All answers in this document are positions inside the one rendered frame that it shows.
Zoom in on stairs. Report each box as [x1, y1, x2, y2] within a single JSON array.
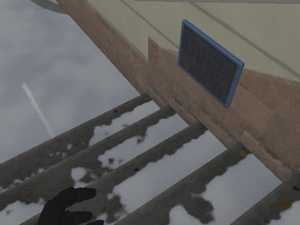
[[0, 93, 300, 225]]

